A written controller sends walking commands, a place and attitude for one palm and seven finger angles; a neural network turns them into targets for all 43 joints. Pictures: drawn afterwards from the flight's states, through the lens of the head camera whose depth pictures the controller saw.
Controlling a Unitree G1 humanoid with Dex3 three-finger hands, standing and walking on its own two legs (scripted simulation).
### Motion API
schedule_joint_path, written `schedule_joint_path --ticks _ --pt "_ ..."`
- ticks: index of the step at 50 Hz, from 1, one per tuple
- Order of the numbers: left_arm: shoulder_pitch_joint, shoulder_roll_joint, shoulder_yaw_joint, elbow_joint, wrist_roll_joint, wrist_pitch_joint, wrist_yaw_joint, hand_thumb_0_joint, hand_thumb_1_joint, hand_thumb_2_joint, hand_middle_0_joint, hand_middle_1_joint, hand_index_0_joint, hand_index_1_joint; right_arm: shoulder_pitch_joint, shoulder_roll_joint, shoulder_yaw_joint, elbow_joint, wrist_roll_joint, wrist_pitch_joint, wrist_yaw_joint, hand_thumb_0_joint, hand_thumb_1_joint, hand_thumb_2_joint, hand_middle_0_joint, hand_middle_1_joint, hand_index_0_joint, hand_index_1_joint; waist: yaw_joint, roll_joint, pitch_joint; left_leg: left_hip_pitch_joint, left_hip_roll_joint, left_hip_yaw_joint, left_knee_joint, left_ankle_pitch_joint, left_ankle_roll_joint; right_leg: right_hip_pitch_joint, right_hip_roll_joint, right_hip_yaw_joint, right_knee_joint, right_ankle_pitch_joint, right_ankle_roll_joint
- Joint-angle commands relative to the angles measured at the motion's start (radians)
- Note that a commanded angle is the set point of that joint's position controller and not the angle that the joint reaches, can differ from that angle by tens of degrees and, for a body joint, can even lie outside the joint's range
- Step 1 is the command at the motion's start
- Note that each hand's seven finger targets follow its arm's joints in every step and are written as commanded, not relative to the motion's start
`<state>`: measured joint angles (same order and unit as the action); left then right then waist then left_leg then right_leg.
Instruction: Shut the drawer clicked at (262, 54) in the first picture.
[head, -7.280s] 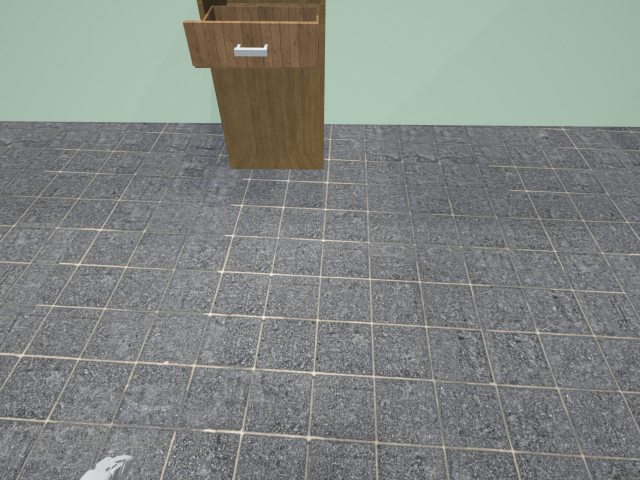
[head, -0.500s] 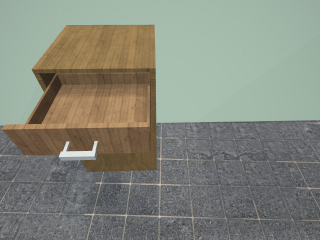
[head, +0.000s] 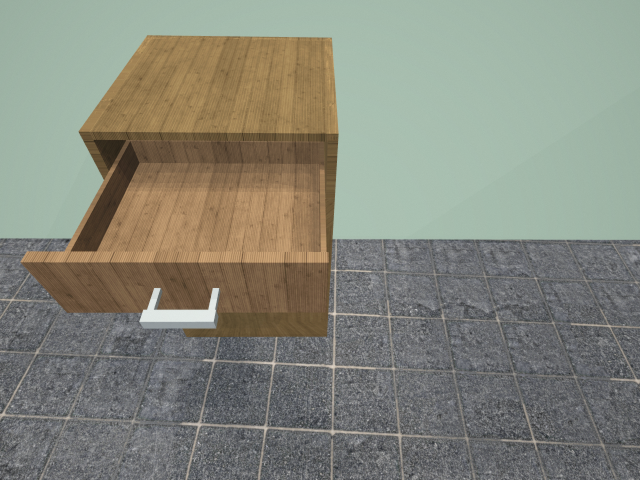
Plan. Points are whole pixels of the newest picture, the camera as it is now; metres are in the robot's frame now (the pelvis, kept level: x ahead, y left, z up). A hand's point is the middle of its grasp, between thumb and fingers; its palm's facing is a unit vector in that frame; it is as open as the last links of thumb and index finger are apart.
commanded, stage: shuffle to correct the standing spot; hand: left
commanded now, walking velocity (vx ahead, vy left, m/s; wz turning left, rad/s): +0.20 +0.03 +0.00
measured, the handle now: (183, 307) +0.36 +0.23 -0.04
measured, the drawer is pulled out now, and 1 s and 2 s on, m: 0.29 0.29 0.29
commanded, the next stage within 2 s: come to a stop and stand still in 0.12 s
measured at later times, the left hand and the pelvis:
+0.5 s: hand (200, 475) +0.16 +0.18 -0.16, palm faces +0.08 -0.97 -0.24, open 7.2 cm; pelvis +0.09 -0.01 +0.00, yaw +2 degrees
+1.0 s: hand out of the picture +0.07 +0.17 -0.16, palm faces +0.02 -0.97 -0.26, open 7.4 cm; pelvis +0.06 -0.01 +0.00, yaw -1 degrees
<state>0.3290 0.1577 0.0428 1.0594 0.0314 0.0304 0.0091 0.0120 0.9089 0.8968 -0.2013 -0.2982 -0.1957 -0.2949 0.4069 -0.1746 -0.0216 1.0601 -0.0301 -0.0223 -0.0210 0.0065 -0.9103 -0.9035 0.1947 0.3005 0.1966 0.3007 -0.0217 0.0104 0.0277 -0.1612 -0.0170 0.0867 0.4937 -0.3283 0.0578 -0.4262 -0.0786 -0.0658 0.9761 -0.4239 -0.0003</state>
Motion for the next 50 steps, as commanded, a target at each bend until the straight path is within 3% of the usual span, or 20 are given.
schedule_joint_path --ticks 1,7,10,11,12,14,18,23,27,29,30,33,36,41,44,45,46,47,48,50 --pt "-0.084 0.026 0.000 -0.108 -0.011 -0.054 -0.015 0.000 0.900 0.900 -0.200 -0.300 -0.200 -0.300 0.070 -0.108 -0.005 -0.011 0.008 -0.040 -0.019 0.000 -0.900 -0.900 0.200 0.300 0.200 0.300 0.003 0.051 0.078 0.096 0.260 -0.261 -0.281 0.399 0.148 -0.180 -0.026 -0.011 -0.011 0.088 0.015" --pt "-0.142 0.018 0.002 -0.142 -0.014 -0.059 -0.012 0.000 0.900 0.900 -0.200 -0.300 -0.200 -0.300 0.081 -0.107 -0.009 0.023 0.003 -0.033 -0.018 0.000 -0.900 -0.900 0.200 0.300 0.200 0.300 -0.008 0.109 0.037 0.123 0.251 -0.177 -0.212 0.492 0.136 -0.025 0.018 -0.058 -0.296 0.109 0.002" --pt "0.040 0.058 0.020 -0.088 -0.008 -0.078 -0.003 0.000 0.900 0.900 -0.200 -0.300 -0.200 -0.300 0.056 -0.095 -0.013 0.029 0.017 -0.029 -0.011 0.000 -0.900 -0.900 0.200 0.300 0.200 0.300 0.082 0.003 -0.034 -0.026 0.175 -0.094 0.024 0.459 0.064 0.353 0.037 -0.042 -0.503 0.278 -0.019" --pt "0.160 0.141 0.037 -0.056 -0.002 -0.092 0.010 0.000 0.900 0.900 -0.200 -0.300 -0.200 -0.300 0.057 -0.068 -0.012 0.012 0.028 -0.033 -0.001 0.000 -0.900 -0.900 0.200 0.300 0.200 0.300 0.123 -0.182 -0.125 -0.218 0.089 -0.031 0.237 0.248 0.017 0.586 -0.151 0.204 -0.550 0.314 -0.090" --pt "0.214 0.208 0.050 -0.037 -0.010 -0.092 0.017 0.000 0.900 0.900 -0.200 -0.300 -0.200 -0.300 0.056 -0.041 -0.014 -0.023 0.024 -0.029 0.001 0.000 -0.900 -0.900 0.200 0.300 0.200 0.300 0.114 -0.314 -0.113 -0.392 -0.010 0.011 0.503 -0.258 -0.031 0.626 -0.392 0.509 -0.689 0.424 -0.212" --pt "0.081 0.155 0.040 -0.064 -0.020 -0.081 0.034 0.000 0.900 0.900 -0.200 -0.300 -0.200 -0.300 -0.002 -0.042 -0.024 -0.023 0.017 -0.002 -0.005 0.000 -0.900 -0.900 0.200 0.300 0.200 0.300 0.063 -0.086 0.036 -0.384 0.075 -0.105 0.643 -0.201 -0.045 0.346 -0.365 0.412 -0.735 0.409 -0.259" --pt "-0.106 0.093 0.020 -0.122 -0.007 -0.062 0.045 0.000 0.900 0.900 -0.200 -0.300 -0.200 -0.300 0.006 0.011 -0.016 -0.012 0.024 0.047 0.001 0.000 -0.900 -0.900 0.200 0.300 0.200 0.300 -0.015 -0.140 0.055 -0.203 0.100 -0.075 0.459 -0.116 -0.081 0.112 -0.222 0.088 -0.680 0.683 -0.185" --pt "-0.076 0.163 0.045 -0.134 -0.005 -0.035 0.039 0.000 0.900 0.900 -0.200 -0.300 -0.200 -0.300 -0.060 -0.002 -0.032 -0.059 0.020 0.054 0.002 0.000 -0.900 -0.900 0.200 0.300 0.200 0.300 0.020 -0.136 -0.009 -0.190 0.052 -0.003 0.281 -0.019 -0.104 0.201 -0.203 0.079 -0.582 0.768 -0.182" --pt "-0.105 0.166 0.044 -0.144 -0.012 -0.015 0.032 0.000 0.900 0.900 -0.200 -0.300 -0.200 -0.300 -0.028 -0.046 -0.044 -0.065 0.018 0.042 0.000 0.000 -0.900 -0.900 0.200 0.300 0.200 0.300 -0.011 -0.140 -0.049 -0.011 0.056 0.007 0.011 0.233 -0.098 0.154 -0.149 0.058 -0.455 0.614 -0.106" --pt "-0.050 0.082 0.026 -0.160 -0.023 -0.004 0.031 0.000 0.900 0.900 -0.200 -0.300 -0.200 -0.300 -0.033 -0.170 -0.059 -0.095 0.007 0.023 -0.005 0.000 -0.900 -0.900 0.200 0.300 0.200 0.300 0.000 0.226 -0.089 0.075 0.354 -0.305 -0.124 0.749 0.046 0.018 0.034 -0.046 -0.220 0.064 0.012" --pt "-0.039 0.082 0.021 -0.154 -0.022 0.000 0.035 0.000 0.900 0.900 -0.200 -0.300 -0.200 -0.300 -0.078 -0.196 -0.059 -0.112 0.005 0.031 -0.008 0.000 -0.900 -0.900 0.200 0.300 0.200 0.300 0.002 0.253 -0.088 -0.033 0.421 -0.334 -0.175 0.748 0.140 0.068 0.068 0.014 -0.029 -0.204 0.012" --pt "-0.013 0.099 0.031 -0.114 -0.012 0.012 0.028 0.000 0.900 0.900 -0.200 -0.300 -0.200 -0.300 -0.223 -0.148 -0.038 -0.141 0.001 0.028 -0.022 0.000 -0.900 -0.900 0.200 0.300 0.200 0.300 0.043 0.193 -0.025 -0.131 0.351 -0.240 -0.195 0.500 0.137 0.028 0.053 0.099 0.147 -0.078 0.008" --pt "-0.001 0.102 0.024 -0.110 -0.010 0.008 0.018 0.000 0.900 0.900 -0.200 -0.300 -0.200 -0.300 -0.213 -0.152 -0.041 -0.136 0.006 0.026 -0.025 0.000 -0.900 -0.900 0.200 0.300 0.200 0.300 0.025 0.115 -0.080 -0.018 0.322 -0.190 -0.156 0.537 0.127 -0.011 0.057 0.082 0.101 -0.030 0.023" --pt "-0.022 0.081 0.010 -0.123 -0.009 0.011 0.011 0.000 0.900 0.900 -0.200 -0.300 -0.200 -0.300 -0.165 -0.172 -0.056 -0.100 0.001 0.039 -0.021 0.000 -0.900 -0.900 0.200 0.300 0.200 0.300 -0.017 0.144 -0.089 0.015 0.338 -0.225 -0.192 0.284 0.114 0.070 0.044 0.039 -0.197 -0.097 0.014" --pt "0.095 0.062 0.006 -0.075 -0.008 0.002 0.013 0.000 0.900 0.900 -0.200 -0.300 -0.200 -0.300 -0.184 -0.169 -0.058 -0.087 0.007 0.050 -0.009 0.000 -0.900 -0.900 0.200 0.300 0.200 0.300 0.031 0.102 -0.091 -0.089 0.259 -0.169 -0.161 0.085 0.043 0.270 0.073 -0.008 -0.518 0.112 -0.004" --pt "0.113 0.086 0.008 -0.066 -0.002 -0.003 0.018 0.000 0.900 0.900 -0.200 -0.300 -0.200 -0.300 -0.183 -0.133 -0.056 -0.086 0.015 0.053 -0.005 0.000 -0.900 -0.900 0.200 0.300 0.200 0.300 0.035 0.006 -0.049 -0.161 0.184 -0.103 -0.084 0.022 -0.007 0.307 0.036 0.050 -0.643 0.169 -0.017" --pt "0.089 0.149 0.013 -0.071 0.004 -0.012 0.025 0.000 0.900 0.900 -0.200 -0.300 -0.200 -0.300 -0.185 -0.069 -0.045 -0.095 0.023 0.057 0.000 0.000 -0.900 -0.900 0.200 0.300 0.200 0.300 0.023 -0.180 -0.001 -0.246 0.084 -0.030 0.045 -0.048 -0.062 0.260 -0.107 0.261 -0.733 0.097 -0.076" --pt "0.027 0.185 0.013 -0.089 -0.002 -0.017 0.028 0.000 0.900 0.900 -0.200 -0.300 -0.200 -0.300 -0.219 -0.045 -0.033 -0.115 0.019 0.062 0.006 0.000 -0.900 -0.900 0.200 0.300 0.200 0.300 0.020 -0.236 0.049 -0.232 0.058 -0.015 0.128 -0.081 -0.079 0.125 -0.213 0.338 -0.801 0.044 -0.135" --pt "-0.027 0.186 0.007 -0.102 -0.002 -0.020 0.029 0.000 0.900 0.900 -0.200 -0.300 -0.200 -0.300 -0.221 -0.053 -0.035 -0.111 0.017 0.061 0.012 0.000 -0.900 -0.900 0.200 0.300 0.200 0.300 0.011 -0.157 0.032 -0.158 0.063 -0.049 0.208 -0.088 -0.074 0.049 -0.223 0.314 -0.808 -0.002 -0.166" --pt "-0.047 0.134 0.004 -0.088 -0.005 -0.037 0.033 0.000 0.900 0.900 -0.200 -0.300 -0.200 -0.300 -0.229 -0.046 -0.028 -0.083 0.013 0.060 0.007 0.000 -0.900 -0.900 0.200 0.300 0.200 0.300 0.009 -0.218 0.075 -0.220 0.072 -0.077 0.246 -0.060 -0.063 0.111 -0.157 0.263 -0.753 0.259 -0.145"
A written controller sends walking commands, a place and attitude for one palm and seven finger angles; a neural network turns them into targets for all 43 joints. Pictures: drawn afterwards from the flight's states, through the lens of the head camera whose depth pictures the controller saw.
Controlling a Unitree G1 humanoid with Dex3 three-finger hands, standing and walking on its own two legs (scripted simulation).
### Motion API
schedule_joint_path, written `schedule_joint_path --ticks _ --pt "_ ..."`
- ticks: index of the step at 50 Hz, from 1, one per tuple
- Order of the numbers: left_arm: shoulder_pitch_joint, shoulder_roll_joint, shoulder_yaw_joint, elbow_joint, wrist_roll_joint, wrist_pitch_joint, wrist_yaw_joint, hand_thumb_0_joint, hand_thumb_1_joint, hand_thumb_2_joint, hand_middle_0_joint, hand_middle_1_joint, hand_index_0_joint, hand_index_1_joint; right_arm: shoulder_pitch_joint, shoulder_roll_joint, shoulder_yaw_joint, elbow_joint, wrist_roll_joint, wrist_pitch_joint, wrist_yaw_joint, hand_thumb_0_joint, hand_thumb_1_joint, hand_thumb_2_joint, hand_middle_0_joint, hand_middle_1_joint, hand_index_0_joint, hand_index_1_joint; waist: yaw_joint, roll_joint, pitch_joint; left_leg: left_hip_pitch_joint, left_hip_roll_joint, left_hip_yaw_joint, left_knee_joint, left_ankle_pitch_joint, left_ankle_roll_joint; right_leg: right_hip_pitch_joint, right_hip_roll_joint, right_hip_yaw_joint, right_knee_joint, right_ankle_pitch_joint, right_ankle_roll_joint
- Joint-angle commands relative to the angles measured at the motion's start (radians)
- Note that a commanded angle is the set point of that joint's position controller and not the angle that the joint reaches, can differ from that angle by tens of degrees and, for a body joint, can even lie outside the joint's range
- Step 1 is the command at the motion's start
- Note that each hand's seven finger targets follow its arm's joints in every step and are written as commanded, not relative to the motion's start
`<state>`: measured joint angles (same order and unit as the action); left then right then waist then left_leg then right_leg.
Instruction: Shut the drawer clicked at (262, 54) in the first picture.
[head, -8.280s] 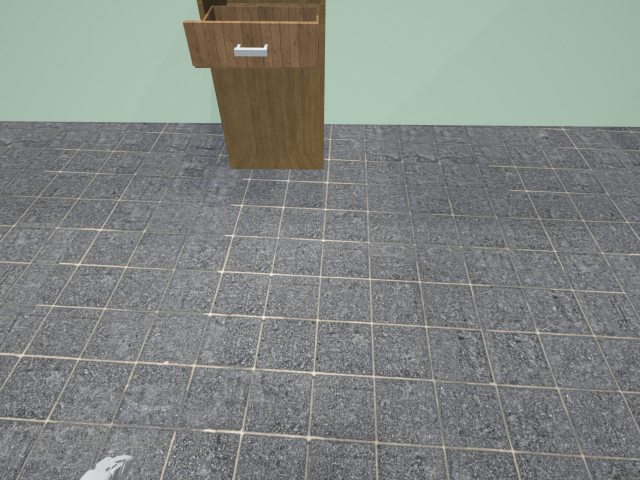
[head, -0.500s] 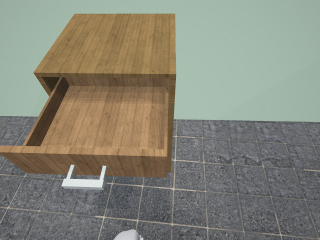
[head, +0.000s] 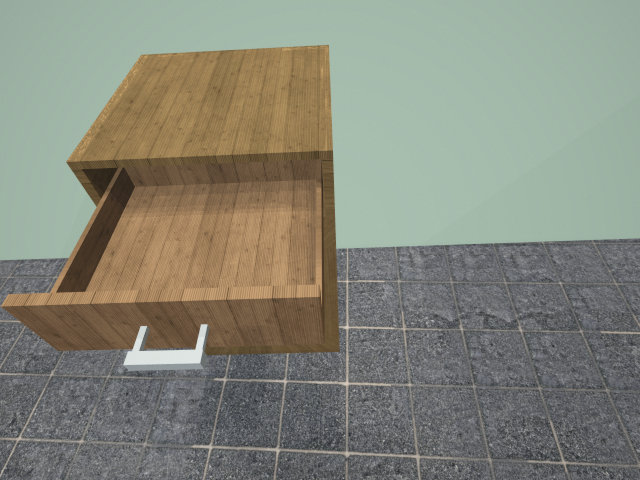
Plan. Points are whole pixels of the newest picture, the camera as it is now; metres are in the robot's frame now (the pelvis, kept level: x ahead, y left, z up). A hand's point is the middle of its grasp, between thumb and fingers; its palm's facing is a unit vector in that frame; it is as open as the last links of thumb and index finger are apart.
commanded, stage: come to a stop and stand still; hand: left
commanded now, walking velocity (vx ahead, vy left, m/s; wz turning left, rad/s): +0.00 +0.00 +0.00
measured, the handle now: (169, 346) +0.30 +0.24 -0.03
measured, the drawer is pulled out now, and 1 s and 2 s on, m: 0.29 0.29 0.27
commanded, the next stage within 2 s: look again from close up in 0.48 s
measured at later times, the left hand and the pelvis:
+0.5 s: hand out of the picture -0.04 +0.15 -0.17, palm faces +0.04 -0.98 -0.18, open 7.4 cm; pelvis -0.02 -0.01 +0.01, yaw +0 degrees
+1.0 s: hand out of the picture +0.01 +0.22 -0.18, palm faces +0.02 -0.98 -0.20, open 7.4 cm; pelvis -0.01 +0.05 +0.00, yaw +0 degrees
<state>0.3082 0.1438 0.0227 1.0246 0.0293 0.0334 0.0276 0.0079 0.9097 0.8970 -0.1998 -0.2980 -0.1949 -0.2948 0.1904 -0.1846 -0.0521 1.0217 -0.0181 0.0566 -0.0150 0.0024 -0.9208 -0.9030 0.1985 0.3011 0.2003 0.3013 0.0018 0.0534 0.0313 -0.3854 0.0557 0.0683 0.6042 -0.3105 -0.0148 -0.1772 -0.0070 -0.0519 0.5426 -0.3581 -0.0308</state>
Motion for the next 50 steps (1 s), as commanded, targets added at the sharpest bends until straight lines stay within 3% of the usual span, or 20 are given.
schedule_joint_path --ticks 1,2,4,7,9,11,17,26,28,29,30,31,32,33,34,36,39,43,47,50 --pt "-0.025 0.132 0.016 -0.042 -0.006 -0.044 0.016 0.000 0.900 0.900 -0.200 -0.300 -0.200 -0.300 0.018 -0.029 0.005 -0.027 0.004 -0.022 -0.001 0.000 -0.900 -0.900 0.200 0.300 0.200 0.300 -0.027 -0.246 0.064 0.022 0.002 -0.051 0.119 -0.056 0.007 -0.107 -0.216 0.206 -0.281 0.315 -0.113" --pt "-0.021 0.124 0.012 -0.034 -0.007 -0.048 0.014 0.000 0.900 0.900 -0.200 -0.300 -0.200 -0.300 0.046 -0.025 0.010 -0.009 0.007 -0.028 -0.003 0.000 -0.900 -0.900 0.200 0.300 0.200 0.300 -0.034 -0.225 0.048 0.045 -0.001 -0.042 0.077 -0.030 0.004 -0.070 -0.192 0.163 -0.234 0.424 -0.104" --pt "0.023 0.123 0.009 -0.010 -0.012 -0.053 0.011 0.000 0.900 0.900 -0.200 -0.300 -0.200 -0.300 0.069 -0.019 0.017 0.017 0.010 -0.038 -0.009 0.000 -0.900 -0.900 0.200 0.300 0.200 0.300 -0.021 -0.174 0.006 0.105 -0.014 -0.024 -0.055 0.059 -0.002 0.004 -0.168 0.126 -0.159 0.556 -0.079" --pt "0.059 0.095 0.002 0.016 -0.023 -0.050 0.010 0.000 0.900 0.900 -0.200 -0.300 -0.200 -0.300 0.094 -0.050 0.027 0.053 0.009 -0.059 -0.022 0.000 -0.900 -0.900 0.200 0.300 0.200 0.300 -0.002 -0.050 -0.010 0.239 0.052 -0.098 -0.181 0.387 0.021 -0.025 -0.106 0.097 -0.131 0.443 -0.010" --pt "0.058 0.086 -0.001 0.032 -0.022 -0.046 0.012 0.000 0.900 0.900 -0.200 -0.300 -0.200 -0.300 0.090 -0.054 0.033 0.072 0.008 -0.053 -0.028 0.000 -0.900 -0.900 0.200 0.300 0.200 0.300 0.004 -0.058 0.029 0.229 0.064 -0.094 -0.190 0.292 0.022 -0.046 -0.096 0.118 -0.201 0.316 0.002" --pt "0.058 0.099 0.002 0.055 -0.023 -0.042 0.011 0.000 0.900 0.900 -0.200 -0.300 -0.200 -0.300 0.098 -0.039 0.039 0.093 0.010 -0.053 -0.028 0.000 -0.900 -0.900 0.200 0.300 0.200 0.300 0.006 0.014 0.046 0.212 0.052 -0.097 -0.206 0.285 0.023 -0.016 -0.094 0.106 -0.204 0.299 0.004" --pt "0.042 0.098 0.000 0.067 -0.022 -0.040 0.009 0.000 0.900 0.900 -0.200 -0.300 -0.200 -0.300 0.130 -0.033 0.037 0.108 0.003 -0.037 -0.020 0.000 -0.900 -0.900 0.200 0.300 0.200 0.300 -0.008 -0.062 0.100 0.197 0.025 -0.080 -0.231 0.096 0.010 -0.093 -0.094 0.146 -0.305 -0.014 -0.005" --pt "0.072 0.074 0.002 0.069 -0.020 -0.046 0.011 0.000 0.900 0.900 -0.200 -0.300 -0.200 -0.300 0.173 -0.017 0.040 0.117 0.005 -0.049 -0.021 0.000 -0.900 -0.900 0.200 0.300 0.200 0.300 -0.006 -0.079 0.083 0.190 0.034 -0.085 -0.245 0.129 0.016 -0.074 -0.085 0.124 -0.280 0.047 -0.007" --pt "0.081 0.066 0.001 0.073 -0.021 -0.048 0.012 0.000 0.900 0.900 -0.200 -0.300 -0.200 -0.300 0.179 -0.014 0.041 0.114 0.005 -0.054 -0.022 0.000 -0.900 -0.900 0.200 0.300 0.200 0.300 -0.006 -0.060 0.070 0.192 0.036 -0.092 -0.243 0.168 0.018 -0.063 -0.086 0.119 -0.259 0.103 -0.007" --pt "0.161 0.096 -0.004 0.094 -0.002 -0.088 0.050 0.000 0.900 0.900 -0.200 -0.300 -0.200 -0.300 0.042 -0.037 0.043 0.037 0.010 -0.084 -0.011 0.000 -0.900 -0.900 0.200 0.300 0.200 0.300 0.050 -0.136 0.096 0.055 0.023 -0.050 0.021 0.124 -0.008 -0.029 -0.176 0.212 -0.241 0.699 0.060" --pt "0.114 0.139 0.000 0.045 -0.006 -0.097 0.043 0.000 0.900 0.900 -0.200 -0.300 -0.200 -0.300 0.125 0.007 0.042 0.003 0.010 -0.072 -0.005 0.000 -0.900 -0.900 0.200 0.300 0.200 0.300 -0.026 -0.143 0.014 0.059 0.005 -0.085 0.061 -0.037 0.019 -0.001 -0.233 0.209 -0.228 0.604 0.006" --pt "0.075 0.153 0.003 0.019 -0.005 -0.094 0.034 0.000 0.900 0.900 -0.200 -0.300 -0.200 -0.300 0.124 0.003 0.038 0.007 0.003 -0.061 0.000 0.000 -0.900 -0.900 0.200 0.300 0.200 0.300 -0.019 -0.096 0.010 0.075 -0.003 -0.050 0.051 -0.035 0.024 -0.011 -0.235 0.205 -0.230 0.529 -0.040" --pt "0.053 0.140 0.000 0.015 -0.006 -0.090 0.032 0.000 0.900 0.900 -0.200 -0.300 -0.200 -0.300 0.152 0.000 0.036 0.007 0.005 -0.062 0.001 0.000 -0.900 -0.900 0.200 0.300 0.200 0.300 -0.034 -0.138 -0.021 0.096 -0.004 -0.040 0.043 -0.037 0.020 -0.042 -0.212 0.171 -0.232 0.316 -0.071" --pt "0.042 0.124 0.000 0.002 -0.007 -0.091 0.032 0.000 0.900 0.900 -0.200 -0.300 -0.200 -0.300 0.172 -0.001 0.037 0.008 0.003 -0.068 0.002 0.000 -0.900 -0.900 0.200 0.300 0.200 0.300 -0.041 -0.131 -0.037 0.125 -0.017 -0.038 0.002 0.019 0.014 -0.047 -0.188 0.157 -0.212 0.276 -0.079" --pt "0.037 0.120 0.000 -0.005 -0.010 -0.089 0.031 0.000 0.900 0.900 -0.200 -0.300 -0.200 -0.300 0.187 -0.002 0.038 0.010 0.006 -0.075 0.001 0.000 -0.900 -0.900 0.200 0.300 0.200 0.300 -0.046 -0.121 -0.043 0.156 -0.015 -0.051 -0.055 0.070 0.018 -0.050 -0.161 0.136 -0.175 0.265 -0.069" --pt "0.051 0.090 -0.005 -0.007 -0.012 -0.078 0.029 0.000 0.900 0.900 -0.200 -0.300 -0.200 -0.300 0.201 -0.027 0.037 0.015 0.004 -0.089 -0.003 0.000 -0.900 -0.900 0.200 0.300 0.200 0.300 -0.027 -0.053 -0.012 0.161 0.035 -0.101 -0.117 0.204 0.041 -0.068 -0.096 0.087 -0.113 0.209 -0.032" --pt "0.084 0.082 -0.011 0.006 -0.015 -0.065 0.027 0.000 0.900 0.900 -0.200 -0.300 -0.200 -0.300 0.165 -0.050 0.042 0.014 0.005 -0.092 -0.013 0.000 -0.900 -0.900 0.200 0.300 0.200 0.300 0.003 0.022 0.008 0.124 0.058 -0.157 -0.139 0.320 0.071 -0.025 -0.068 0.067 -0.085 0.189 -0.014" --pt "0.077 0.087 -0.015 0.006 -0.014 -0.051 0.023 0.000 0.900 0.900 -0.200 -0.300 -0.200 -0.300 0.146 -0.072 0.042 0.007 0.004 -0.089 -0.014 0.000 -0.900 -0.900 0.200 0.300 0.200 0.300 0.007 -0.017 0.064 0.093 0.055 -0.170 -0.188 0.220 0.077 -0.035 -0.061 0.063 -0.098 0.115 -0.004" --pt "0.068 0.092 -0.015 -0.002 -0.011 -0.042 0.019 0.000 0.900 0.900 -0.200 -0.300 -0.200 -0.300 0.139 -0.094 0.040 0.005 0.003 -0.090 -0.013 0.000 -0.900 -0.900 0.200 0.300 0.200 0.300 0.010 0.017 0.066 0.102 0.073 -0.201 -0.257 0.154 0.085 -0.037 -0.054 0.046 -0.088 0.077 0.007" --pt "0.065 0.098 -0.016 -0.002 -0.011 -0.040 0.016 0.000 0.900 0.900 -0.200 -0.300 -0.200 -0.300 0.130 -0.104 0.039 0.002 0.005 -0.091 -0.014 0.000 -0.900 -0.900 0.200 0.300 0.200 0.300 0.012 0.003 0.055 0.123 0.072 -0.204 -0.279 0.146 0.086 -0.036 -0.062 0.042 -0.097 0.094 0.012"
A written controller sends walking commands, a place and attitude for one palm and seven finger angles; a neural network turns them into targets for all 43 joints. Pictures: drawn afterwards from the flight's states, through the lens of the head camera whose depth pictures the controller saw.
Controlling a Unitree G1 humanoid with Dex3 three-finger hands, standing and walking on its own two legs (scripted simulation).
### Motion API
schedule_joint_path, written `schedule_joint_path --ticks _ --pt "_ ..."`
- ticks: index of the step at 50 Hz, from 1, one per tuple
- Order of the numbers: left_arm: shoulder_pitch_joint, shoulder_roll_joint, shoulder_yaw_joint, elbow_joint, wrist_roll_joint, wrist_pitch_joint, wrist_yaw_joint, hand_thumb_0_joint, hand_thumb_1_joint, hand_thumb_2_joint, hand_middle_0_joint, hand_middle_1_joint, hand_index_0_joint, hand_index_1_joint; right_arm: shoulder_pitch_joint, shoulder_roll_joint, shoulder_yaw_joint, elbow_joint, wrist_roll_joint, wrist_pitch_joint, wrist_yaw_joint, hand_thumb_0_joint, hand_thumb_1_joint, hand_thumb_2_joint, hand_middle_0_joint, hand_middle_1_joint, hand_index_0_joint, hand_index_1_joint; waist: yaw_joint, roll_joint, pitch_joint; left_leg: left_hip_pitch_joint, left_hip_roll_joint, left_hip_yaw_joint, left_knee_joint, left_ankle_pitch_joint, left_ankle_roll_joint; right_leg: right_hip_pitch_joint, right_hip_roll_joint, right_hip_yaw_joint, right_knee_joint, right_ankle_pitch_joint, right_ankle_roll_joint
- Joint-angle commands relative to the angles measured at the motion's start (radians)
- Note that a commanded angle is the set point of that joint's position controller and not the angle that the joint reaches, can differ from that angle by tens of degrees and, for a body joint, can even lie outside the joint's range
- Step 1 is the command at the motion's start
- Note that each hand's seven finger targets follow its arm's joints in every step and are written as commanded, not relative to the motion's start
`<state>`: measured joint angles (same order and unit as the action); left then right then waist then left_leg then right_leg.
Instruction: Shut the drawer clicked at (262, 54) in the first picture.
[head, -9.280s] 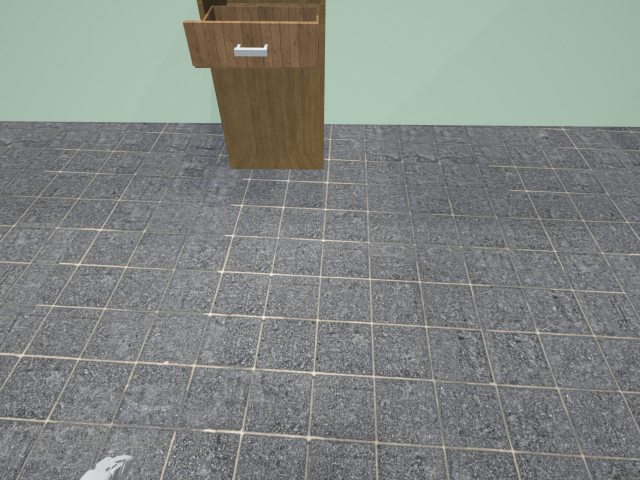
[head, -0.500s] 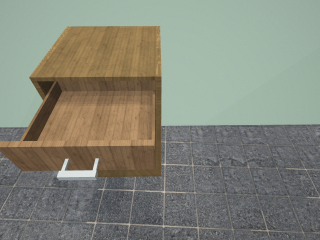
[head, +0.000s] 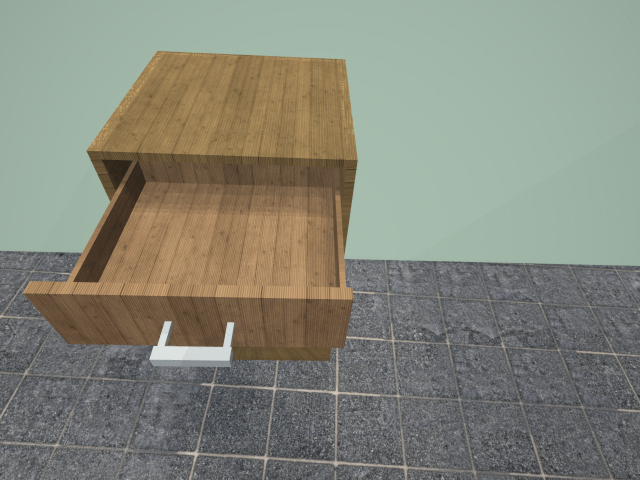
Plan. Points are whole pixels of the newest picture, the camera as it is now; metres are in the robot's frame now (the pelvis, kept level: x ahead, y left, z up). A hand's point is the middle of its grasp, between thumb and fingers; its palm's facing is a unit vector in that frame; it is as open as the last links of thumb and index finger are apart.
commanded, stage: look again from close up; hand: left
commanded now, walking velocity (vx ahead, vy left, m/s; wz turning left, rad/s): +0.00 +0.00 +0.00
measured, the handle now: (195, 342) +0.30 +0.20 -0.03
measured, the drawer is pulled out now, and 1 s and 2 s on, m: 0.29 0.27 0.27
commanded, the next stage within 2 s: raise the hand and make a fist in 0.06 s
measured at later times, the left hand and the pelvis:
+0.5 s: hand out of the picture +0.13 +0.16 -0.04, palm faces +0.20 -0.98 -0.02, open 6.5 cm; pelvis -0.02 -0.02 -0.05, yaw +1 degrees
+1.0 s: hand (176, 462) +0.14 +0.17 +0.00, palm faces +0.15 -0.99 -0.09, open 3.9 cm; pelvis -0.01 -0.05 -0.06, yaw +2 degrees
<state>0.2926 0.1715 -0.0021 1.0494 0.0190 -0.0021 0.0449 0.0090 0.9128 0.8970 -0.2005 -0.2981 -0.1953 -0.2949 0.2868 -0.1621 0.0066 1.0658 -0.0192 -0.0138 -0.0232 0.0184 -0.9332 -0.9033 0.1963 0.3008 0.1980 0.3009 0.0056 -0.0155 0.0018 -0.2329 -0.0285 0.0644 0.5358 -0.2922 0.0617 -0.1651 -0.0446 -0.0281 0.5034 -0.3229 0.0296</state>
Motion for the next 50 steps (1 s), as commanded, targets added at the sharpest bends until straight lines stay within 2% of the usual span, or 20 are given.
schedule_joint_path --ticks 1,7,8,9,10,11,12,14,16,18,19,20,24,27,30,33,39,43,46,50 --pt "0.076 0.074 0.009 -0.025 0.001 -0.004 -0.003 0.000 0.900 0.900 -0.200 -0.300 -0.200 -0.300 0.034 -0.125 -0.021 -0.041 0.007 -0.021 -0.006 0.000 -0.900 -0.900 0.200 0.300 0.200 0.300 0.006 0.071 0.090 -0.028 0.158 -0.200 -0.220 0.126 0.009 -0.050 -0.022 0.018 -0.056 0.054 -0.048" --pt "0.078 0.087 0.007 -0.017 -0.003 -0.008 -0.003 0.000 0.900 0.900 -0.200 -0.300 -0.200 -0.300 0.031 -0.132 -0.019 -0.031 0.010 -0.026 -0.006 0.000 -0.900 -0.900 0.200 0.300 0.200 0.300 0.004 0.027 0.020 0.058 0.142 -0.163 -0.174 0.279 0.004 -0.030 -0.044 0.033 -0.072 0.137 -0.042" --pt "0.087 0.098 0.000 0.006 0.008 -0.019 0.034 0.000 0.900 0.900 -0.200 -0.300 -0.200 -0.300 -0.015 -0.166 -0.017 -0.092 0.020 -0.020 -0.003 0.000 -0.900 -0.900 0.200 0.300 0.200 0.300 0.001 0.021 0.086 -0.008 0.162 -0.146 -0.032 0.511 -0.027 -0.077 -0.062 0.060 -0.093 0.206 -0.037" --pt "-0.635 0.363 0.198 -1.608 -0.160 -0.219 0.050 0.000 0.900 0.900 -0.220 -0.322 -0.220 -0.322 0.021 -0.292 -0.071 -0.429 0.062 -0.172 -0.022 0.000 -0.900 -0.900 0.200 0.300 0.200 0.300 -0.115 0.213 -0.445 0.350 0.080 -0.166 -0.087 0.594 -0.092 -0.106 0.038 -0.057 0.014 0.347 -0.059" --pt "-0.114 0.252 0.127 -1.349 -0.087 -0.158 0.075 0.000 0.900 0.900 -0.240 -0.343 -0.240 -0.343 -0.063 -0.185 -0.011 -0.363 0.048 -0.279 -0.053 0.000 -0.900 -0.900 0.200 0.300 0.200 0.300 -0.007 0.332 -0.413 0.440 0.147 -0.190 -0.152 0.694 -0.121 -0.184 0.041 -0.036 0.168 0.076 -0.067" --pt "-0.059 0.154 0.059 -1.242 -0.116 -0.105 0.128 0.000 0.900 0.900 -0.260 -0.365 -0.260 -0.365 -0.064 -0.183 -0.032 -0.288 0.046 -0.309 -0.057 0.000 -0.900 -0.900 0.200 0.300 0.200 0.300 -0.033 0.263 -0.338 0.311 0.126 -0.178 -0.182 0.615 -0.153 -0.227 0.049 -0.040 0.205 -0.039 -0.054" --pt "0.229 -0.080 -0.073 -1.014 -0.120 -0.010 0.116 0.000 0.900 0.900 -0.280 -0.387 -0.280 -0.387 -0.022 -0.151 -0.037 -0.262 0.058 -0.303 -0.040 0.000 -0.900 -0.900 0.200 0.300 0.200 0.300 -0.048 0.162 -0.185 0.227 0.127 -0.185 -0.191 0.494 -0.129 -0.305 0.040 -0.038 0.206 -0.079 -0.043" --pt "0.086 -0.009 -0.018 -1.192 -0.146 -0.081 0.084 0.000 0.900 0.900 -0.320 -0.430 -0.320 -0.430 -0.061 -0.199 -0.068 -0.370 0.045 -0.313 -0.027 0.000 -0.900 -0.900 0.200 0.300 0.200 0.300 -0.058 0.065 -0.058 0.042 0.095 -0.162 -0.093 0.285 -0.091 -0.303 0.035 -0.061 0.121 -0.055 -0.050" --pt "0.312 0.050 0.121 -1.020 -0.156 -0.165 0.034 0.000 0.900 0.900 -0.360 -0.473 -0.360 -0.473 -0.097 -0.202 -0.082 -0.427 0.033 -0.301 -0.019 0.000 -0.900 -0.900 0.200 0.300 0.200 0.300 0.002 -0.051 -0.025 -0.124 0.050 -0.122 0.018 0.155 -0.082 -0.294 0.048 -0.084 0.045 0.017 -0.065" --pt "0.469 0.015 0.149 -0.940 -0.197 -0.286 -0.063 0.000 0.900 0.900 -0.400 -0.517 -0.400 -0.517 -0.145 -0.195 -0.079 -0.492 0.024 -0.273 -0.005 0.000 -0.900 -0.900 0.200 0.300 0.200 0.300 0.038 -0.161 -0.064 -0.267 0.028 -0.100 0.115 0.118 -0.080 -0.348 0.059 -0.089 0.141 0.035 -0.069" --pt "0.490 0.035 0.194 -0.904 -0.223 -0.349 -0.113 0.000 0.900 0.900 -0.420 -0.538 -0.420 -0.538 -0.169 -0.188 -0.090 -0.511 0.032 -0.261 -0.004 0.000 -0.900 -0.900 0.200 0.300 0.200 0.300 0.045 -0.292 -0.057 -0.370 0.025 -0.087 0.162 0.050 -0.079 -0.383 0.061 -0.081 0.183 -0.023 -0.064" --pt "0.438 -0.025 0.118 -0.951 -0.239 -0.421 -0.157 0.000 0.900 0.900 -0.440 -0.560 -0.440 -0.560 -0.188 -0.195 -0.086 -0.551 0.029 -0.267 -0.003 0.000 -0.900 -0.900 0.200 0.300 0.200 0.300 0.032 -0.324 -0.056 -0.443 0.017 -0.077 0.212 -0.011 -0.065 -0.428 0.058 -0.054 0.215 -0.078 -0.057" --pt "0.262 0.123 0.198 -1.288 -0.246 -0.667 -0.219 0.000 0.900 0.900 -0.520 -0.647 -0.520 -0.647 -0.200 -0.170 -0.091 -0.623 0.021 -0.302 0.013 0.000 -0.900 -0.900 0.200 0.300 0.200 0.300 0.045 0.144 -0.265 -0.429 0.014 -0.057 0.334 -0.040 -0.055 -0.514 0.052 0.024 0.336 -0.152 -0.080" --pt "0.161 0.176 0.219 -1.413 -0.251 -0.767 -0.230 0.000 0.900 0.900 -0.580 -0.712 -0.580 -0.712 -0.181 -0.168 -0.087 -0.617 0.019 -0.309 0.012 0.000 -0.900 -0.900 0.200 0.300 0.200 0.300 -0.008 0.187 -0.291 -0.486 0.022 -0.085 0.430 -0.070 -0.042 -0.600 0.054 0.061 0.381 -0.184 -0.082" --pt "0.179 0.140 0.202 -1.329 -0.291 -0.737 -0.274 0.000 0.900 0.900 -0.640 -0.777 -0.640 -0.777 -0.178 -0.173 -0.079 -0.634 0.040 -0.311 -0.005 0.000 -0.900 -0.900 0.200 0.300 0.200 0.300 -0.044 0.099 -0.216 -0.599 0.019 -0.085 0.493 -0.164 -0.031 -0.607 0.031 0.140 0.307 -0.326 -0.068" --pt "0.201 0.141 0.180 -1.286 -0.333 -0.604 -0.346 0.000 0.900 0.900 -0.700 -0.842 -0.700 -0.842 -0.168 -0.189 -0.070 -0.666 0.068 -0.295 -0.027 0.000 -0.900 -0.900 0.200 0.300 0.200 0.300 -0.050 -0.005 -0.222 -0.636 0.017 -0.078 0.516 -0.190 -0.023 -0.519 -0.001 0.223 0.217 -0.383 -0.030" --pt "0.293 0.202 0.287 -1.370 -0.353 -0.377 -0.364 0.000 0.900 0.900 -0.820 -0.972 -0.820 -0.972 -0.149 -0.164 -0.064 -0.694 0.081 -0.251 -0.058 0.000 -0.900 -0.900 0.200 0.300 0.200 0.300 0.000 -0.013 -0.345 -0.551 0.018 -0.097 0.464 -0.015 -0.022 -0.299 -0.038 0.225 0.222 0.034 0.033" --pt "0.410 0.179 0.354 -1.323 -0.353 -0.394 -0.304 0.000 0.900 0.900 -0.900 -1.058 -0.900 -1.058 -0.159 -0.134 -0.073 -0.660 0.070 -0.231 -0.053 0.000 -0.900 -0.900 0.200 0.300 0.200 0.300 0.027 -0.067 -0.288 -0.540 0.024 -0.111 0.417 0.057 -0.040 -0.251 -0.034 0.174 0.269 0.311 0.040" --pt "0.422 0.160 0.339 -1.310 -0.352 -0.440 -0.301 0.000 0.900 0.900 -0.960 -1.123 -0.960 -1.123 -0.172 -0.142 -0.074 -0.647 0.067 -0.233 -0.049 0.000 -0.900 -0.900 0.200 0.300 0.200 0.300 0.020 -0.074 -0.230 -0.532 0.023 -0.113 0.398 0.058 -0.040 -0.284 -0.026 0.160 0.263 0.308 0.044" --pt "0.486 0.126 0.265 -1.371 -0.353 -0.500 -0.351 0.000 0.900 0.900 -1.040 -1.210 -1.040 -1.210 -0.146 -0.152 -0.083 -0.661 0.070 -0.265 -0.038 0.000 -0.900 -0.900 0.200 0.300 0.200 0.300 0.008 -0.029 -0.292 -0.471 0.016 -0.107 0.383 0.094 -0.031 -0.294 -0.019 0.135 0.271 0.315 0.038"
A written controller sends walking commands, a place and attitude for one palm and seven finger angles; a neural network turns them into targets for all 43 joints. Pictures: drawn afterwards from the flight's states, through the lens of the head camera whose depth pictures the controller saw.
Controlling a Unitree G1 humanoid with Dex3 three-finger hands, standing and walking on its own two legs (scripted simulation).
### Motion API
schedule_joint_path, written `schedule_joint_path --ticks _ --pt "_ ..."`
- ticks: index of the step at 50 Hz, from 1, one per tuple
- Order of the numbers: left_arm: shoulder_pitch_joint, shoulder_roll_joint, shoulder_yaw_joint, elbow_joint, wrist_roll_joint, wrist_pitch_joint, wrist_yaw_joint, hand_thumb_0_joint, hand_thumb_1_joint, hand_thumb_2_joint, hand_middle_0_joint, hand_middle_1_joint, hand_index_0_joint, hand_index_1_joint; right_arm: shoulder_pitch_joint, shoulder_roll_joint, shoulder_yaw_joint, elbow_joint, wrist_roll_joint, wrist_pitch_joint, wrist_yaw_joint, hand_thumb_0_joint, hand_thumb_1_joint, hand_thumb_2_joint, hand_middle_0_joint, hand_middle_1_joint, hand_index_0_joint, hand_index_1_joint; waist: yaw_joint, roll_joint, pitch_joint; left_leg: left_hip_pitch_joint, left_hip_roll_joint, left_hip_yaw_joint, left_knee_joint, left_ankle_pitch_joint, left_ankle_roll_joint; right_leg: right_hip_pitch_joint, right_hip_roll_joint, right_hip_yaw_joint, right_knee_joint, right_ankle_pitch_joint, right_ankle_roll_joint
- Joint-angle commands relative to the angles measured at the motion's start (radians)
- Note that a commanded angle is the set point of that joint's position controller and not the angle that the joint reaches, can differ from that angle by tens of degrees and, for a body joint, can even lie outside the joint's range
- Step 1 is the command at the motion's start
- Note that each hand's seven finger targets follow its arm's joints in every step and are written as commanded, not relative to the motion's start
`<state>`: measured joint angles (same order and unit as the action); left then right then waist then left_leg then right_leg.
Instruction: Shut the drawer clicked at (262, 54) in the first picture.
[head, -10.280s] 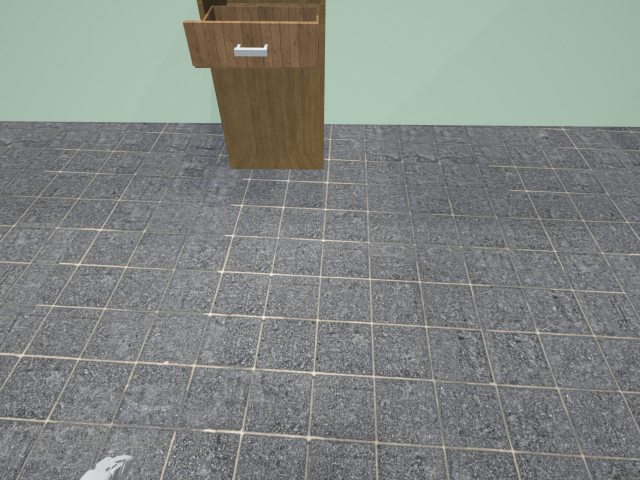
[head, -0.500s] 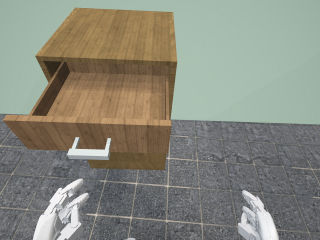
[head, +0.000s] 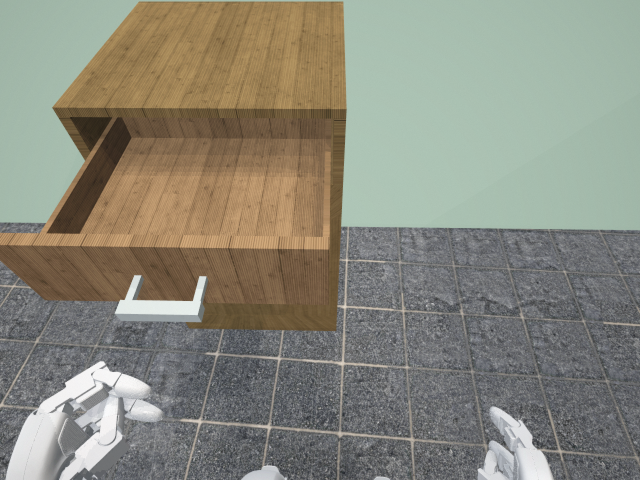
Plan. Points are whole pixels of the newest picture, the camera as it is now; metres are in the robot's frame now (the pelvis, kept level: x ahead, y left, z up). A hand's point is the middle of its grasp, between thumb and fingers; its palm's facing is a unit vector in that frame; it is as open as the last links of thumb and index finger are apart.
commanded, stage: raise the hand and make a fist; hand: left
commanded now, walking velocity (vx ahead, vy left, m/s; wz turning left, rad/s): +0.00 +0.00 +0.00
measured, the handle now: (165, 297) +0.34 +0.23 +0.02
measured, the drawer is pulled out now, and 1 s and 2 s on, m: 0.27 0.27 0.27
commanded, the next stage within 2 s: bring the fist close to the handle in 1.06 s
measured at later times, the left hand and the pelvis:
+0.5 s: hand (116, 444) +0.15 +0.19 +0.10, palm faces +0.02 -1.00 +0.00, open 3.2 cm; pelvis +0.00 +0.05 +0.00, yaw +0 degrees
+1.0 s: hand (117, 443) +0.15 +0.18 +0.11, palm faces +0.06 -1.00 -0.04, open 3.3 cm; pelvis +0.01 +0.04 +0.00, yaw -1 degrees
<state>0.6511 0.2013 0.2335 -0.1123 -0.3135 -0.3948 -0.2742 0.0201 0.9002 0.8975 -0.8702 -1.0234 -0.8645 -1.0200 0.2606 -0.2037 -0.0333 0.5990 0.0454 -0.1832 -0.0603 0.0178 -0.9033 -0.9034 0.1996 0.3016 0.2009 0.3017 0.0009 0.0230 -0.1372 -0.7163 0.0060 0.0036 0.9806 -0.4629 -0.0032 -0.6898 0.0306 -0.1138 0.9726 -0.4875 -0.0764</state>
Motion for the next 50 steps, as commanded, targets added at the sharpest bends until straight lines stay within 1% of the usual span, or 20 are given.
schedule_joint_path --ticks 1,3,6,8,11,12,14,16,20,24,26,27,32,35,38,41,42,44,46,50 --pt "0.131 0.098 0.020 -0.223 -0.018 -0.117 -0.035 0.000 0.900 0.900 -1.060 -1.232 -1.060 -1.232 -0.130 -0.116 -0.042 -0.190 0.006 -0.101 0.001 0.000 -0.900 -0.900 0.200 0.300 0.200 0.300 0.010 -0.060 -0.145 0.025 -0.016 -0.047 -0.061 0.272 0.037 0.218 -0.088 0.213 -0.201 0.466 0.139" --pt "0.107 0.095 -0.004 -0.266 -0.026 -0.136 -0.044 0.000 0.900 0.900 -1.100 -1.275 -1.100 -1.275 -0.107 -0.120 -0.044 -0.195 0.007 -0.116 0.002 0.000 -0.900 -0.900 0.200 0.300 0.200 0.300 -0.003 -0.046 -0.156 0.045 -0.018 -0.046 -0.070 0.265 0.039 0.191 -0.076 0.190 -0.200 0.405 0.119" --pt "0.098 0.114 -0.006 -0.321 -0.014 -0.162 -0.014 0.000 0.900 0.900 -1.160 -1.340 -1.160 -1.340 -0.116 -0.128 -0.045 -0.191 0.002 -0.130 0.002 0.000 -0.900 -0.900 0.200 0.300 0.200 0.300 0.002 -0.026 -0.145 0.077 -0.013 -0.047 -0.087 0.251 0.044 0.141 -0.050 0.145 -0.194 0.287 0.085" --pt "0.106 0.077 -0.054 -0.347 -0.006 -0.157 0.012 0.000 0.900 0.900 -1.200 -1.383 -1.200 -1.383 -0.114 -0.126 -0.041 -0.215 0.002 -0.129 0.006 0.000 -0.900 -0.900 0.200 0.300 0.200 0.300 -0.002 -0.022 -0.120 0.082 -0.013 -0.045 -0.108 0.209 0.046 0.098 -0.033 0.113 -0.190 0.174 0.066" --pt "0.140 0.091 -0.047 -0.348 0.027 -0.120 0.059 0.000 0.900 0.900 -1.260 -1.448 -1.260 -1.448 -0.132 -0.129 -0.038 -0.228 0.004 -0.116 0.011 0.000 -0.900 -0.900 0.200 0.300 0.200 0.300 0.016 0.012 -0.087 0.092 -0.005 -0.054 -0.138 0.166 0.044 0.069 -0.020 0.077 -0.186 0.099 0.052" --pt "0.136 0.052 -0.096 -0.374 0.031 -0.103 0.068 0.000 0.900 0.900 -1.280 -1.470 -1.280 -1.470 -0.128 -0.129 -0.030 -0.248 0.004 -0.110 0.015 0.000 -0.900 -0.900 0.200 0.300 0.200 0.300 0.008 0.012 -0.087 0.097 -0.006 -0.058 -0.151 0.151 0.045 0.062 -0.018 0.061 -0.179 0.091 0.052" --pt "0.136 0.033 -0.136 -0.411 0.045 -0.061 0.084 0.000 0.900 0.900 -1.320 -1.513 -1.320 -1.513 -0.131 -0.128 -0.023 -0.275 0.006 -0.104 0.020 0.000 -0.900 -0.900 0.200 0.300 0.200 0.300 0.009 0.027 -0.084 0.112 0.000 -0.067 -0.174 0.127 0.041 0.059 -0.015 0.042 -0.173 0.078 0.050" --pt "0.144 0.060 -0.127 -0.423 0.067 -0.019 0.107 0.000 0.900 0.900 -1.360 -1.557 -1.360 -1.557 -0.134 -0.133 -0.018 -0.281 0.009 -0.090 0.021 0.000 -0.900 -0.900 0.200 0.300 0.200 0.300 0.010 0.021 -0.075 0.117 0.005 -0.073 -0.183 0.121 0.043 0.068 -0.013 0.040 -0.181 0.077 0.050" --pt "0.118 0.019 -0.221 -0.545 0.095 0.036 0.141 0.000 0.900 0.900 -1.400 -1.600 -1.400 -1.600 -0.113 -0.127 0.000 -0.326 0.007 -0.080 0.030 0.000 -0.900 -0.900 0.200 0.300 0.200 0.300 0.004 0.057 -0.062 0.155 0.016 -0.095 -0.210 0.125 0.036 0.060 -0.009 0.018 -0.165 0.085 0.047" --pt "0.152 0.028 -0.216 -0.573 0.121 0.075 0.184 0.000 0.900 0.900 -1.400 -1.600 -1.400 -1.600 -0.108 -0.122 0.007 -0.343 0.003 -0.057 0.037 0.000 -0.900 -0.900 0.200 0.300 0.200 0.300 0.013 0.012 -0.042 0.148 0.022 -0.107 -0.227 0.113 0.026 0.064 -0.003 0.007 -0.157 0.074 0.046" --pt "0.184 0.044 -0.198 -0.572 0.135 0.092 0.199 0.000 0.900 0.900 -1.400 -1.600 -1.400 -1.600 -0.116 -0.121 0.009 -0.346 0.003 -0.043 0.039 0.000 -0.900 -0.900 0.200 0.300 0.200 0.300 0.025 0.025 -0.028 0.147 0.024 -0.107 -0.233 0.126 0.020 0.073 -0.001 0.005 -0.156 0.080 0.043" --pt "0.190 0.015 -0.225 -0.590 0.134 0.097 0.199 0.000 0.900 0.900 -1.400 -1.600 -1.400 -1.600 -0.108 -0.117 0.013 -0.355 0.004 -0.039 0.042 0.000 -0.900 -0.900 0.200 0.300 0.200 0.300 0.019 0.033 -0.023 0.154 0.023 -0.102 -0.233 0.129 0.019 0.071 -0.002 0.004 -0.158 0.084 0.043" --pt "0.212 0.014 -0.237 -0.664 0.128 0.108 0.201 0.000 0.900 0.900 -1.400 -1.600 -1.400 -1.600 -0.097 -0.119 0.014 -0.366 0.007 -0.042 0.045 0.000 -0.900 -0.900 0.200 0.300 0.200 0.300 0.022 0.032 -0.053 0.178 0.028 -0.104 -0.232 0.178 0.011 0.092 -0.002 0.002 -0.160 0.107 0.046" --pt "0.214 -0.002 -0.270 -0.678 0.133 0.103 0.198 0.000 0.900 0.900 -1.400 -1.600 -1.400 -1.600 -0.085 -0.121 0.012 -0.362 0.008 -0.052 0.047 0.000 -0.900 -0.900 0.200 0.300 0.200 0.300 0.012 0.037 -0.039 0.185 0.029 -0.107 -0.223 0.209 0.010 0.082 -0.003 0.004 -0.159 0.118 0.046" --pt "0.270 -0.006 -0.267 -0.650 0.140 0.107 0.198 0.000 0.900 0.900 -1.400 -1.600 -1.400 -1.600 -0.085 -0.119 0.004 -0.358 0.008 -0.049 0.051 0.000 -0.900 -0.900 0.200 0.300 0.200 0.300 0.016 -0.001 -0.041 0.176 0.027 -0.100 -0.214 0.243 0.008 0.089 -0.002 0.000 -0.157 0.143 0.048" --pt "0.277 0.027 -0.232 -0.643 0.150 0.106 0.206 0.000 0.900 0.900 -1.400 -1.600 -1.400 -1.600 -0.094 -0.119 0.000 -0.357 0.007 -0.041 0.049 0.000 -0.900 -0.900 0.200 0.300 0.200 0.300 0.025 0.005 -0.040 0.161 0.022 -0.094 -0.212 0.235 0.010 0.100 -0.002 0.004 -0.155 0.145 0.046" --pt "0.276 0.003 -0.255 -0.662 0.148 0.101 0.207 0.000 0.900 0.900 -1.400 -1.600 -1.400 -1.600 -0.090 -0.117 0.002 -0.367 0.006 -0.040 0.050 0.000 -0.900 -0.900 0.200 0.300 0.200 0.300 0.022 0.008 -0.050 0.165 0.020 -0.091 -0.212 0.237 0.010 0.102 -0.004 0.002 -0.151 0.144 0.047" --pt "0.290 0.007 -0.243 -0.671 0.141 0.092 0.211 0.000 0.900 0.900 -1.400 -1.600 -1.400 -1.600 -0.087 -0.113 -0.002 -0.365 0.007 -0.039 0.049 0.000 -0.900 -0.900 0.200 0.300 0.200 0.300 0.024 0.009 -0.066 0.168 0.018 -0.079 -0.200 0.246 0.014 0.107 -0.004 0.007 -0.153 0.160 0.047" --pt "0.279 0.039 -0.203 -0.670 0.134 0.080 0.215 0.000 0.900 0.900 -1.400 -1.600 -1.400 -1.600 -0.091 -0.112 -0.004 -0.358 0.005 -0.036 0.045 0.000 -0.900 -0.900 0.200 0.300 0.200 0.300 0.029 -0.001 -0.069 0.151 0.012 -0.071 -0.193 0.236 0.020 0.123 -0.002 0.016 -0.161 0.171 0.046" --pt "0.280 0.020 -0.216 -0.662 0.117 0.049 0.204 0.000 0.900 0.900 -1.400 -1.600 -1.400 -1.600 -0.085 -0.110 -0.003 -0.352 0.008 -0.042 0.043 0.000 -0.900 -0.900 0.200 0.300 0.200 0.300 0.015 0.004 -0.067 0.151 0.009 -0.062 -0.175 0.237 0.027 0.112 -0.004 0.023 -0.165 0.185 0.049"
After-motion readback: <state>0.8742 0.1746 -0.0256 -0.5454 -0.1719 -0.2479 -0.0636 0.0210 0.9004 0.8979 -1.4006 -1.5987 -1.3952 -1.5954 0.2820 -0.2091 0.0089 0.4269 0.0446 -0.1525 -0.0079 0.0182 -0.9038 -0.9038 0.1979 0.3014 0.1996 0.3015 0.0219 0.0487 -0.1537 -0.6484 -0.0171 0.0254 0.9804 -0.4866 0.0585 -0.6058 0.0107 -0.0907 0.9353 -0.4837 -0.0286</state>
